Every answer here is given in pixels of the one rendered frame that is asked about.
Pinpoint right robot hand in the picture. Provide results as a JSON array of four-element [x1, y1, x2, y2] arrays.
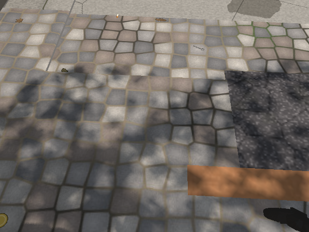
[[263, 207, 309, 232]]

